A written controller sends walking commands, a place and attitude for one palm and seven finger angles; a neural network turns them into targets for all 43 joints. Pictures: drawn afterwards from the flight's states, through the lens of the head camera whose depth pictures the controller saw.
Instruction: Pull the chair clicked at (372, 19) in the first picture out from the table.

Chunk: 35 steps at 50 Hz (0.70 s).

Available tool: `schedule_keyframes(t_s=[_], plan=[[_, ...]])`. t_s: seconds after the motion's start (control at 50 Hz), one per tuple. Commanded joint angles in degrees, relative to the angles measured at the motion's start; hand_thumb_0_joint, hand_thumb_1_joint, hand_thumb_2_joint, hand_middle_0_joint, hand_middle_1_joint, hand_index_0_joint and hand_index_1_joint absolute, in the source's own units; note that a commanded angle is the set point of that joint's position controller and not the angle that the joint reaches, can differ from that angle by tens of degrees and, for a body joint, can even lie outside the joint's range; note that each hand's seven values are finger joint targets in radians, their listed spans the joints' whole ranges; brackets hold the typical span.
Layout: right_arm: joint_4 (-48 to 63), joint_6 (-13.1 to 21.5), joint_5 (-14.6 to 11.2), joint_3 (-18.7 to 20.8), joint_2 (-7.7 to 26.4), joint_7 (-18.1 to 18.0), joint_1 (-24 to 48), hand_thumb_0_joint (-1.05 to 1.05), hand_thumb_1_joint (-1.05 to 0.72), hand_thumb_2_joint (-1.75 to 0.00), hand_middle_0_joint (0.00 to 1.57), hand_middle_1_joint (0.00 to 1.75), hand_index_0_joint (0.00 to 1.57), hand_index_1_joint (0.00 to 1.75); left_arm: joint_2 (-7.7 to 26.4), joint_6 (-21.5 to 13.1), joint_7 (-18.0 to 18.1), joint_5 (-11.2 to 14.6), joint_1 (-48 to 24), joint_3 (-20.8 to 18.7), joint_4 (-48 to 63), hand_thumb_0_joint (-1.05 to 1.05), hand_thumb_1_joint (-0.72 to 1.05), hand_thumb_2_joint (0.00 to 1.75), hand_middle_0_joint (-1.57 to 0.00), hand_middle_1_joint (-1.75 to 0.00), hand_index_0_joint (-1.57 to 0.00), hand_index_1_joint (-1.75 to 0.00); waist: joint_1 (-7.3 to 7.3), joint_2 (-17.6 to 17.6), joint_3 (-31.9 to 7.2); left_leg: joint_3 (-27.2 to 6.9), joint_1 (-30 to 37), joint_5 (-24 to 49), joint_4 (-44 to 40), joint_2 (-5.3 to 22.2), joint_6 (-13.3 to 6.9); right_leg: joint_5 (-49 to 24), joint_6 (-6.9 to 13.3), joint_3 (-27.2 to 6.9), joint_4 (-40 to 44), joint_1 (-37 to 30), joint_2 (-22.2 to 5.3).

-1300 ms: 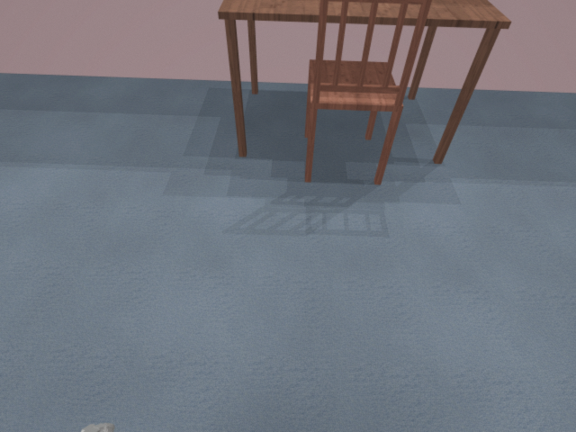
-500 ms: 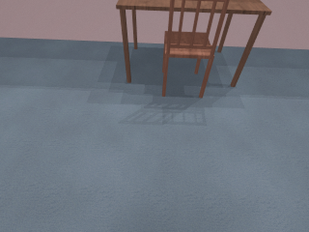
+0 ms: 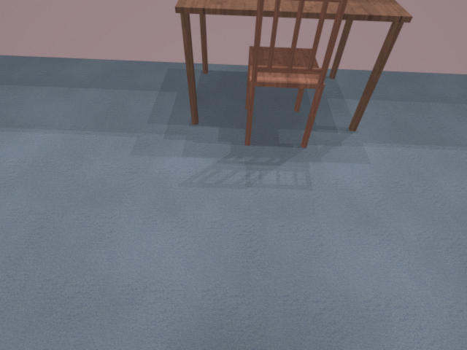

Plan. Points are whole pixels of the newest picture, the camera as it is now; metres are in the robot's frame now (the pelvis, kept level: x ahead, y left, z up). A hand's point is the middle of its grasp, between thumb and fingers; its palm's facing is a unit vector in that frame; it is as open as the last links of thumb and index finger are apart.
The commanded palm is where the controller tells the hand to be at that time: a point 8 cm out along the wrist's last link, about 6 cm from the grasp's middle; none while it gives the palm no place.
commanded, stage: look at it before walking up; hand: left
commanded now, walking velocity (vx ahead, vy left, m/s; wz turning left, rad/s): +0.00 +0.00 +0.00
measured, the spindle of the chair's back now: (295, 36) +1.45 -0.21 -0.08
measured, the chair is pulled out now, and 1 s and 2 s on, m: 0.00 0.00 0.00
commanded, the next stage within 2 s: walk to a spot facing it in 0.14 s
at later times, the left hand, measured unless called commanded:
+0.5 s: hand out of the picture +0.06 +0.20 -0.18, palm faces -0.10 -0.96 -0.25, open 7.4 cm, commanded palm none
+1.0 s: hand (154, 336) +0.18 +0.18 -0.19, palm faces -0.23 -0.96 -0.18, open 7.4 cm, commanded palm none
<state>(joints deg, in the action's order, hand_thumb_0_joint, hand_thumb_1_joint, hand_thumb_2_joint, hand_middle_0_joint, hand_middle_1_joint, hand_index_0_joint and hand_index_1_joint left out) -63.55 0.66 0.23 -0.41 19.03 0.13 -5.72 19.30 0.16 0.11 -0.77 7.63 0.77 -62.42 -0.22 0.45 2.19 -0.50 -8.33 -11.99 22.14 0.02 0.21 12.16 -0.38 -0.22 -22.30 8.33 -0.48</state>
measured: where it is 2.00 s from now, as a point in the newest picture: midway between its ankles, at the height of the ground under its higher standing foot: (284, 278)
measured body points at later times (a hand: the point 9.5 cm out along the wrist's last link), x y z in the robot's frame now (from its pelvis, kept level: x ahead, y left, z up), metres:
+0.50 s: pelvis +0.03 -0.01 -0.01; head +0.04 -0.02 +0.44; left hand +0.06 +0.25 -0.16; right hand +0.06 -0.28 -0.16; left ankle +0.00 +0.12 -0.74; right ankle +0.00 -0.11 -0.73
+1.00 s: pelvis +0.20 -0.01 -0.02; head +0.24 +0.00 +0.43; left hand +0.20 +0.23 -0.18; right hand +0.28 -0.28 -0.14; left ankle +0.33 +0.06 -0.75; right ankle +0.02 -0.11 -0.74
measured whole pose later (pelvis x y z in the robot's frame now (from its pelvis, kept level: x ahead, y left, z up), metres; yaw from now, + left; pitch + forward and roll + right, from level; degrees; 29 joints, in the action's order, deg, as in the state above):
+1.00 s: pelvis +0.20 -0.01 -0.02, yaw -20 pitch +1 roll -2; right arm -51.7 2.8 0.7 1.5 10.1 1.2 -3.6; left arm 10.2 -1.9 0.5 -1.5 26.4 -2.8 -60.2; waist -3.9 1.1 2.9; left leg 4.2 -25.6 -10.8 33.9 4.0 1.1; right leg 26.1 0.6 -8.3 -27.6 1.3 2.7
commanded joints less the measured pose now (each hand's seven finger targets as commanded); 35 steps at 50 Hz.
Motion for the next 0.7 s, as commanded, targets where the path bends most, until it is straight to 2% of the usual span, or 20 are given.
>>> schedule_keyframes(t_s=[0.0,0.22,0.26,0.28,0.32,0.36,0.38,0.4,0.42,0.44,0.46,0.48,0.5,0.52,0.54,0.56,0.58,0.6,0.62,0.68], plan=[[3.5,1.3,0.2,2.5,11.9,-0.8,2.6,0.00,-0.90,-0.90,0.20,0.30,0.20,0.30,11.7,-1.5,0.5,0.1,-2.1,-2.6,3.8,0.00,0.90,0.90,-0.20,-0.30,-0.20,-0.30,-0.02,-0.6,-3.7,-5.4,1.1,9.1,-3.7,6.7,-1.7,-7.6,1.9,-5.4,3.5,0.0,-6.5],[3.3,1.2,0.1,2.4,11.9,-0.8,2.6,0.00,-0.90,-0.90,0.20,0.30,0.20,0.30,11.8,-1.5,0.5,0.1,-2.1,-2.6,3.6,0.00,0.90,0.90,-0.20,-0.30,-0.20,-0.30,-0.11,-0.1,-3.2,-5.4,1.3,9.0,-4.3,6.7,-1.6,-7.6,1.8,-5.4,4.2,-0.5,-6.5],[2.2,0.4,0.6,1.2,6.3,-0.7,-0.3,0.00,-0.90,-0.90,0.20,0.30,0.20,0.30,6.2,-0.4,0.6,0.2,1.0,-1.5,2.5,0.00,0.90,0.90,-0.20,-0.30,-0.20,-0.30,0.00,-0.2,-3.5,-3.3,2.2,3.8,-2.8,6.6,-0.5,-2.1,1.3,-5.9,3.7,1.1,-5.8],[2.3,0.0,0.7,1.1,5.3,-0.7,-2.2,0.00,-0.90,-0.90,0.20,0.30,0.20,0.30,5.1,0.2,0.4,0.0,2.3,-1.5,2.7,0.00,0.90,0.90,-0.20,-0.30,-0.20,-0.30,0.13,0.2,-3.2,-2.8,1.9,-1.7,-2.0,6.5,-0.5,3.9,1.5,-6.7,3.2,2.7,-5.0],[3.2,-0.5,1.0,1.8,6.2,-0.7,-3.4,0.00,-0.90,-0.90,0.20,0.30,0.20,0.30,5.3,1.1,-0.3,-0.4,2.6,-2.2,4.1,0.00,0.90,0.90,-0.20,-0.30,-0.20,-0.30,0.39,-1.6,1.3,-3.7,-1.5,-14.1,-3.7,7.5,-1.2,13.8,1.9,-7.0,1.3,7.7,-2.9],[4.7,-0.5,1.1,2.9,7.9,-0.8,-4.4,0.00,-0.90,-0.90,0.20,0.30,0.20,0.30,4.8,1.3,-1.0,-0.6,3.8,-2.9,6.1,0.00,0.90,0.90,-0.20,-0.30,-0.20,-0.30,0.44,-4.6,4.7,-6.6,-2.8,-23.1,-6.3,10.3,-3.1,17.2,2.1,-5.6,-3.8,13.0,-0.3],[5.4,-0.4,1.0,3.5,9.1,-0.9,-5.3,0.00,-0.90,-0.90,0.20,0.30,0.20,0.30,4.2,1.2,-1.4,-0.6,4.7,-3.1,7.0,0.00,0.90,0.90,-0.20,-0.30,-0.20,-0.30,0.48,-6.5,4.4,-9.5,-1.5,-25.4,-7.6,13.0,-4.7,16.3,1.9,-3.6,-8.7,15.2,1.2],[5.9,0.0,0.9,4.2,10.0,-1.0,-6.1,0.00,-0.90,-0.90,0.20,0.30,0.20,0.30,2.8,0.9,-1.6,-0.6,5.4,-3.3,7.7,0.00,0.90,0.90,-0.20,-0.30,-0.20,-0.30,0.78,-9.5,3.6,-12.2,0.1,-24.6,-8.9,16.5,-6.8,13.2,1.4,-0.2,-15.2,17.1,2.5],[6.3,0.4,0.8,4.6,10.0,-1.1,-7.2,0.00,-0.90,-0.90,0.20,0.30,0.20,0.30,1.7,0.6,-1.9,-0.6,4.5,-3.5,8.9,0.00,0.90,0.90,-0.20,-0.30,-0.20,-0.30,1.25,-10.6,2.7,-12.7,2.0,-19.7,-9.1,19.3,-8.8,14.2,1.0,1.4,-19.9,18.8,1.3],[6.5,0.8,0.9,4.8,9.3,-1.1,-7.7,0.00,-0.90,-0.90,0.20,0.30,0.20,0.30,1.2,0.3,-2.2,-0.6,3.6,-3.7,9.8,0.00,0.90,0.90,-0.20,-0.30,-0.20,-0.30,1.42,-10.5,2.4,-11.4,3.2,-13.4,-7.8,20.3,-9.8,15.8,0.8,1.4,-20.7,19.7,-0.3],[6.7,1.1,1.0,4.8,8.4,-1.1,-7.4,0.00,-0.90,-0.90,0.20,0.30,0.20,0.30,0.5,-0.1,-2.4,-0.5,4.3,-4.0,10.1,0.00,0.90,0.90,-0.20,-0.30,-0.20,-0.30,0.76,-9.3,2.0,-8.2,2.5,-7.1,-5.0,20.1,-9.3,15.7,0.8,1.9,-18.8,17.3,-1.3],[7.0,1.1,1.0,4.8,8.1,-1.1,-6.2,0.00,-0.90,-0.90,0.20,0.30,0.20,0.30,-0.1,-0.4,-2.6,-0.6,7.3,-4.1,9.4,0.00,0.90,0.90,-0.20,-0.30,-0.20,-0.30,-0.81,-7.2,0.7,-4.1,-0.1,-4.5,-0.6,18.6,-7.7,13.4,0.9,3.5,-15.5,11.9,-0.8],[7.5,1.0,1.0,4.7,7.0,-1.2,-4.9,0.00,-0.90,-0.90,0.20,0.30,0.20,0.30,-0.5,-0.7,-2.5,-0.7,12.7,-4.5,7.7,0.00,0.90,0.90,-0.20,-0.30,-0.20,-0.30,-3.48,-5.0,-0.1,0.2,-6.4,-4.4,8.3,15.5,-5.1,7.9,1.4,4.3,-8.4,1.9,0.1],[9.0,1.0,0.4,3.9,3.4,-0.8,-4.0,0.00,-0.90,-0.90,0.20,0.30,0.20,0.30,3.7,-1.7,-1.9,-1.1,20.0,-5.4,5.6,0.00,0.90,0.90,-0.20,-0.30,-0.20,-0.30,-6.29,9.0,-1.8,7.8,-18.6,-9.2,26.6,8.7,-0.8,9.1,4.5,-9.8,2.5,-9.6,-7.7],[13.0,1.7,0.4,2.9,0.1,-0.2,0.7,0.00,-0.90,-0.90,0.20,0.30,0.20,0.30,9.3,-2.3,-0.9,-0.6,25.8,-6.6,4.5,0.00,0.90,0.90,-0.20,-0.30,-0.20,-0.30,-8.16,22.2,-0.7,8.9,-34.6,-23.3,41.1,2.2,1.7,3.0,11.0,-34.5,10.9,-14.1,-21.0],[13.6,2.1,0.7,3.4,2.8,-0.4,4.0,0.00,-0.90,-0.90,0.20,0.30,0.20,0.30,7.2,-2.6,0.0,0.1,26.7,-6.1,4.4,0.00,0.90,0.90,-0.20,-0.30,-0.20,-0.30,-8.43,12.9,1.5,1.1,-35.4,-18.8,43.4,5.0,1.0,0.1,13.5,-35.1,10.9,-10.6,-20.3],[13.4,2.3,0.5,3.7,1.5,-0.3,5.0,0.00,-0.90,-0.90,0.20,0.30,0.20,0.30,5.7,-2.6,0.2,-0.1,24.2,-5.8,4.7,0.00,0.90,0.90,-0.20,-0.30,-0.20,-0.30,-6.66,7.4,3.9,1.2,-36.5,-15.9,45.9,6.4,1.2,1.2,15.0,-33.9,10.4,-8.5,-20.1],[12.9,2.3,0.8,3.6,0.9,-0.2,3.4,0.00,-0.90,-0.90,0.20,0.30,0.20,0.30,3.9,-2.7,0.3,-0.4,21.1,-5.4,5.8,0.00,0.90,0.90,-0.20,-0.30,-0.20,-0.30,-4.62,4.6,4.6,0.3,-36.0,-12.4,44.9,7.8,1.7,1.6,15.1,-29.8,9.9,-6.7,-18.8],[12.0,2.1,1.0,3.8,0.0,0.1,2.1,0.00,-0.90,-0.90,0.20,0.30,0.20,0.30,2.6,-3.0,0.3,-0.5,19.1,-5.1,6.4,0.00,0.90,0.90,-0.20,-0.30,-0.20,-0.30,-2.98,2.5,4.2,1.0,-33.8,-9.2,43.5,8.0,2.4,-0.9,13.9,-24.8,9.6,-4.6,-16.7],[11.6,1.3,0.9,4.1,-2.2,0.6,-0.1,0.00,-0.90,-0.90,0.20,0.30,0.20,0.30,1.5,-3.8,0.3,-0.6,19.0,-5.0,6.1,0.00,0.90,0.90,-0.20,-0.30,-0.20,-0.30,-1.34,3.2,2.1,2.8,-30.4,-4.0,39.4,7.1,3.4,-9.6,12.0,-17.7,9.1,-3.1,-12.6]])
